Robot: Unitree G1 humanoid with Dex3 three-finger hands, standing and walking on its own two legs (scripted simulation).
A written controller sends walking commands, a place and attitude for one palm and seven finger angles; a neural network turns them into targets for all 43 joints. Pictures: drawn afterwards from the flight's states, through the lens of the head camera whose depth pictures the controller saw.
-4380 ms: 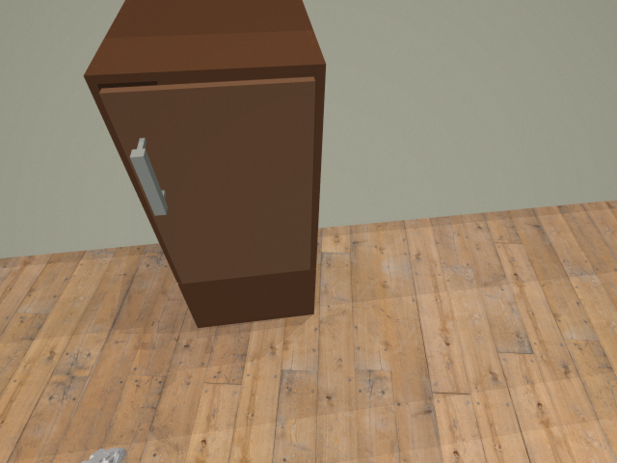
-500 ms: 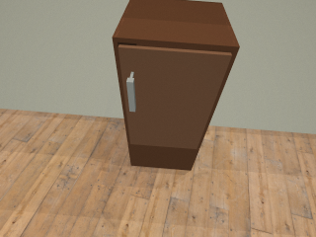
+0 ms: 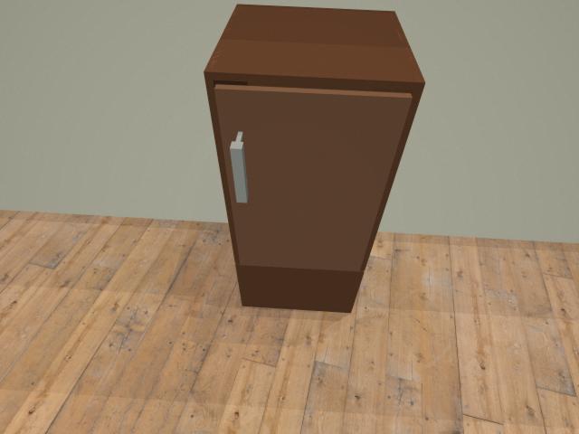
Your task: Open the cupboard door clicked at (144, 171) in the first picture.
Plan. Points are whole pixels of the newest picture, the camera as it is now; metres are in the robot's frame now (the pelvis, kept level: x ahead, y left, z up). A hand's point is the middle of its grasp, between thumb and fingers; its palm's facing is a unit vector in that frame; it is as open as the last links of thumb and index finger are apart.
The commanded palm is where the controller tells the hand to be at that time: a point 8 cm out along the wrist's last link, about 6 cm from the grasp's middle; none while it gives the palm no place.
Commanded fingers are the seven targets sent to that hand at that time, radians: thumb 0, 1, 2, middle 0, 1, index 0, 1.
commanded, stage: look again from close up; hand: left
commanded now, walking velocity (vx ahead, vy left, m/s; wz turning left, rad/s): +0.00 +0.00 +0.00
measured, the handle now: (241, 167) +0.64 +0.14 -0.03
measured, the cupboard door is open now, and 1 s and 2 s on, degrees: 0 0 0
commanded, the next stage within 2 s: shuffle to correct the standing spot in 0.16 s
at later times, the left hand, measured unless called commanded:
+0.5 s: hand out of the picture -0.01 +0.16 -0.18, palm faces +0.01 -0.99 -0.16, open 7.4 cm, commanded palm none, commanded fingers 0.00 0.90 0.90 -0.20 -0.30 -0.20 -0.30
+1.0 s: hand out of the picture +0.06 +0.14 -0.19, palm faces +0.02 -0.99 -0.13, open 7.4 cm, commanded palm none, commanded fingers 0.00 0.90 0.90 -0.20 -0.30 -0.20 -0.30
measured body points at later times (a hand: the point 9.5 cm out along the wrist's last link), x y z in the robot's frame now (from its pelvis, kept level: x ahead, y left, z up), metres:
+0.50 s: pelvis +0.01 -0.01 +0.00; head +0.01 +0.00 +0.45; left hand -0.01 +0.21 -0.16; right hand +0.01 -0.23 -0.16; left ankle +0.01 +0.09 -0.74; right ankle -0.01 -0.12 -0.74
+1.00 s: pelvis +0.09 -0.01 +0.00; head +0.12 +0.01 +0.45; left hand +0.06 +0.19 -0.17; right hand +0.17 -0.24 -0.14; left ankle +0.12 +0.07 -0.74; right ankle +0.03 -0.14 -0.70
